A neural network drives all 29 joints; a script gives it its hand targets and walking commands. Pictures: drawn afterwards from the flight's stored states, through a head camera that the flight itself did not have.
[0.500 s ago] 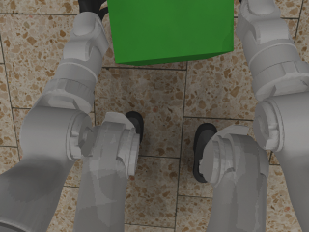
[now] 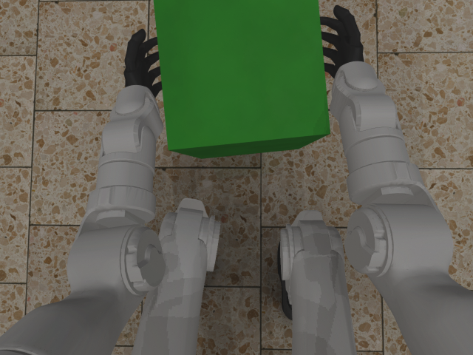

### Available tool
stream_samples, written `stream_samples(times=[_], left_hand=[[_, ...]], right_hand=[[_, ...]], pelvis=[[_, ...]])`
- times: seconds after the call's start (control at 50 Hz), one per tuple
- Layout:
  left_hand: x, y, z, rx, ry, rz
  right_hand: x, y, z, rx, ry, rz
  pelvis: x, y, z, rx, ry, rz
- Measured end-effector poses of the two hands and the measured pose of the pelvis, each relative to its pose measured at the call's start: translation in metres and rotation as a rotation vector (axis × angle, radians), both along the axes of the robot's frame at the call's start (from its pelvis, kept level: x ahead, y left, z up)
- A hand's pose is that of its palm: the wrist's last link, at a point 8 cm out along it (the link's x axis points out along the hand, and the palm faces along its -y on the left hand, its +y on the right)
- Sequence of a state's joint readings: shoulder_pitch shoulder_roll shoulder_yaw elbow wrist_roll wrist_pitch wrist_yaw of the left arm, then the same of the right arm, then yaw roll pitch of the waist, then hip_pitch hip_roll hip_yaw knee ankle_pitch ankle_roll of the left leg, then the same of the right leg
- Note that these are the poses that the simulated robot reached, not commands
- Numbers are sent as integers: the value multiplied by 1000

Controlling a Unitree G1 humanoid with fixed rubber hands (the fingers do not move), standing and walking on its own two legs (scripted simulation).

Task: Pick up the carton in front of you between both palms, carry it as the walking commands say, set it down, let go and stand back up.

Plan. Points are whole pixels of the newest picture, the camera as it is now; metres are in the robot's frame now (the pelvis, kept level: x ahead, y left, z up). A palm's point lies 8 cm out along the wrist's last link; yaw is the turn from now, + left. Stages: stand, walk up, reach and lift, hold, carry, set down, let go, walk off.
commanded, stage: reach and lift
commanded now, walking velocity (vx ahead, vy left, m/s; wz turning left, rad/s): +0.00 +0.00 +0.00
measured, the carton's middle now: (243, 91) +0.52 +0.03 -0.15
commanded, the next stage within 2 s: none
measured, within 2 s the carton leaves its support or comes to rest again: neither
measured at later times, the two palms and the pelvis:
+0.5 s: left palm (75, 46) +0.46 +0.17 +0.09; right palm (428, 31) +0.49 -0.13 +0.10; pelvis +0.01 +0.00 +0.13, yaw -1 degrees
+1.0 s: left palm out of the picture +0.43 +0.16 +0.25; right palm out of the picture +0.44 -0.14 +0.25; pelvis +0.06 +0.01 +0.27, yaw +0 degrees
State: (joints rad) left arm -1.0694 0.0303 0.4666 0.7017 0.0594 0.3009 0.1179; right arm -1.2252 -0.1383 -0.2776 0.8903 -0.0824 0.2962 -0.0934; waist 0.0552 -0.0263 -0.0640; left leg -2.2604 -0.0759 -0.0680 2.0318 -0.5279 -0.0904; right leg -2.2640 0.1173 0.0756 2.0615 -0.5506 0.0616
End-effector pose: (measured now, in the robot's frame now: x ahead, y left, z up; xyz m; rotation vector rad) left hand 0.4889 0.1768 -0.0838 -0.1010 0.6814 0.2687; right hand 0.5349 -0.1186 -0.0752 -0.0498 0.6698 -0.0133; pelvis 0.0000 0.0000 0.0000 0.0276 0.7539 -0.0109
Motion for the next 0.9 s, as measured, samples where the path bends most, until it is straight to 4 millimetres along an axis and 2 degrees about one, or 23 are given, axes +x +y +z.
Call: stream_samples(times=[0.18,0.34,0.54,0.68,0.9], left_hand=[[-13,3,69,11,3,-15],[-21,-1,118,-1,10,-36],[-29,-7,187,-9,-22,-54],[-45,-6,230,-6,-3,-56],[-55,-10,303,1,-15,-80]], right_hand=[[-16,2,70,-14,0,-1],[-34,-3,118,-2,10,-47],[-51,-10,185,-1,-22,-70],[-69,-9,227,22,1,-92],[-86,-13,296,26,-12,-113]], pelvis=[[-3,0,51,-3,16,5],[1,2,95,-17,-9,9],[15,5,143,-20,-57,9],[25,5,183,-21,-124,6],[46,9,242,-25,-238,12]])
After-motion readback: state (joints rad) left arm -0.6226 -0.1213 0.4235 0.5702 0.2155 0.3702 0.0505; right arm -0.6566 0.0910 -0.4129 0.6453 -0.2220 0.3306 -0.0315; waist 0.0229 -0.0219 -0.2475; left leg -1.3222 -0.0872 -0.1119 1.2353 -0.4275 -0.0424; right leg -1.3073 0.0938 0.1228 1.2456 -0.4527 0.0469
